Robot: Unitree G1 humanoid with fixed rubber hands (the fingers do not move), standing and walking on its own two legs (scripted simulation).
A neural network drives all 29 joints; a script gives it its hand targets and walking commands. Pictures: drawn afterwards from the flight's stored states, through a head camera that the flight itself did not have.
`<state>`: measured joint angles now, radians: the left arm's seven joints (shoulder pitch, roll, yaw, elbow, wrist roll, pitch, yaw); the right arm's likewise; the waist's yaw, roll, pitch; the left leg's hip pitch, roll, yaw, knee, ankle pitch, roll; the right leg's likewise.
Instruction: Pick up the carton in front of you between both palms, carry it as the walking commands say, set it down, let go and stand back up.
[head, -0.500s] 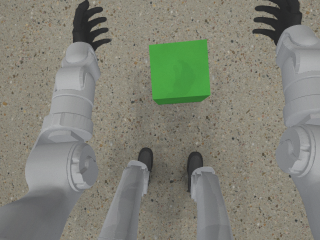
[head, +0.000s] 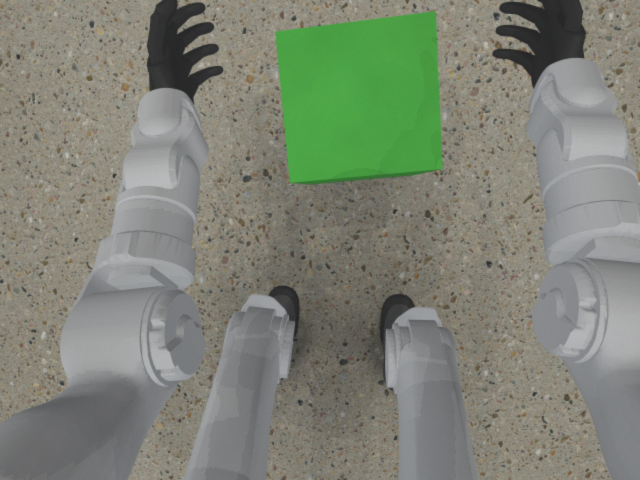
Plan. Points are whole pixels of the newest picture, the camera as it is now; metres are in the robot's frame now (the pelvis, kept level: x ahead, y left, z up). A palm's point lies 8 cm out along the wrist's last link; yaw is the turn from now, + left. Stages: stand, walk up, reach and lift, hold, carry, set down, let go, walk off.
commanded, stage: reach and lift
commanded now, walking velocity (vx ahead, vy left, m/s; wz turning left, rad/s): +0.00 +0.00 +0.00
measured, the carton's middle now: (358, 117) +0.53 -0.02 -0.43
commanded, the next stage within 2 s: none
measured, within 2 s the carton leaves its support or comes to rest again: leaves its support in 1.36 s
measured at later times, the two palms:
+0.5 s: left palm (233, 121) +0.51 +0.16 -0.35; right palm (481, 104) +0.53 -0.20 -0.36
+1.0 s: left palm (254, 125) +0.50 +0.14 -0.36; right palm (463, 103) +0.53 -0.17 -0.36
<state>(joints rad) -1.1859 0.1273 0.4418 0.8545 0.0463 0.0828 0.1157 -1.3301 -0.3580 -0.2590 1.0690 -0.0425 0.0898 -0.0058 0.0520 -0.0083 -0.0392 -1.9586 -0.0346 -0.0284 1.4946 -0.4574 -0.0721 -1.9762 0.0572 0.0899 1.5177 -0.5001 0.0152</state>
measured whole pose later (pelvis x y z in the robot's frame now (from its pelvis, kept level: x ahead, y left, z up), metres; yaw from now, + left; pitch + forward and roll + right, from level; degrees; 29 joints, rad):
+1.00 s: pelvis -0.05 +0.00 -0.18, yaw +1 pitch +35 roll +4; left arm -1.59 0.20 0.27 1.09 -0.12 0.09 0.14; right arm -1.72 -0.48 0.02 1.27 0.17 0.10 -0.02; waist 0.04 0.04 0.49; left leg -2.19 -0.05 -0.02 2.17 -0.60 -0.08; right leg -2.23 0.03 0.06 2.22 -0.61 0.01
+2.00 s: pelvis -0.06 +0.01 -0.07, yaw -2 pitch +44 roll +2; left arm -1.11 -0.05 0.55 0.60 0.20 0.40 0.08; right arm -1.19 -0.10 -0.42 0.76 -0.22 0.39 -0.02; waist 0.03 0.02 -0.09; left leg -2.01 -0.10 -0.09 1.75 -0.50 -0.10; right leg -2.04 0.11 0.09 1.77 -0.48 0.05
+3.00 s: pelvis +0.04 +0.01 +0.19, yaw -4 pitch +14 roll +0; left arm -0.34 -0.16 0.33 0.47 0.22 0.40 0.02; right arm -0.35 0.13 -0.32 0.51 -0.21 0.39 -0.03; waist 0.02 0.02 -0.16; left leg -0.63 -0.05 -0.13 0.70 -0.32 -0.03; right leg -0.64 0.06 0.14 0.72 -0.31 0.02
